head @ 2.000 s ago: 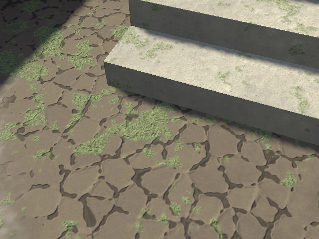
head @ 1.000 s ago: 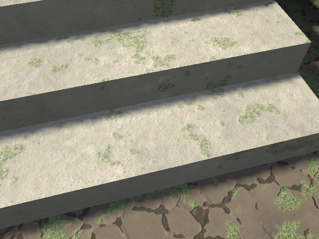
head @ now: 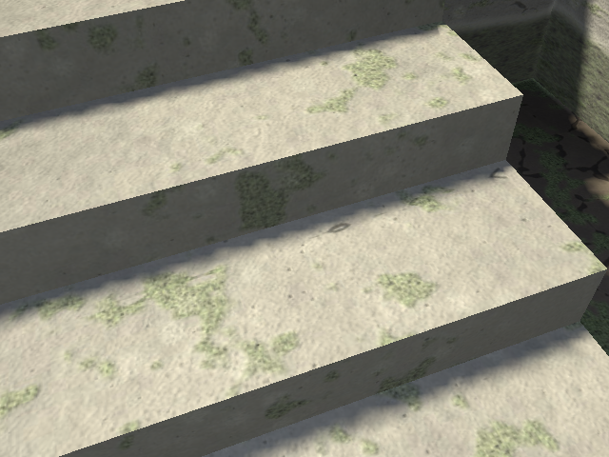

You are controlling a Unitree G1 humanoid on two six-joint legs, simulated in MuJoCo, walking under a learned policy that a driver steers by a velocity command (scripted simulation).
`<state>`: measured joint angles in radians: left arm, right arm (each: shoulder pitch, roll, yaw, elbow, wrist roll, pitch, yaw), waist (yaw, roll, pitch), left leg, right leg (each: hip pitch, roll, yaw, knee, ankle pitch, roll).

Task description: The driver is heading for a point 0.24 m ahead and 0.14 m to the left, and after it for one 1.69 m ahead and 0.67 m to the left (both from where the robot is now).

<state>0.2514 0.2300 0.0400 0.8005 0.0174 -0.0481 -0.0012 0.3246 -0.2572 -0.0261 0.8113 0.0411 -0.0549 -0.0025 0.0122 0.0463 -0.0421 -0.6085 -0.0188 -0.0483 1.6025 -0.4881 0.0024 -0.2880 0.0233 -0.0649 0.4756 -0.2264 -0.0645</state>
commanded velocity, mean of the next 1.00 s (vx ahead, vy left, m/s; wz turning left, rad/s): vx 0.17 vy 0.00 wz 0.51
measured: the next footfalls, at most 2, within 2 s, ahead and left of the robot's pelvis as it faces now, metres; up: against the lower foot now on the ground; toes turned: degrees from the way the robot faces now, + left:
left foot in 0.32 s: +0.28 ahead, +0.12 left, +0.18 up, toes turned +13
right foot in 0.98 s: +0.43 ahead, -0.06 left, +0.18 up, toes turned +35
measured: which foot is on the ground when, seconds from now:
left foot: up 0.00-0.30, down 0.32-0.98, up 1.00-1.00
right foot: down 0.00-0.34, up 0.36-0.96, down 0.98-1.00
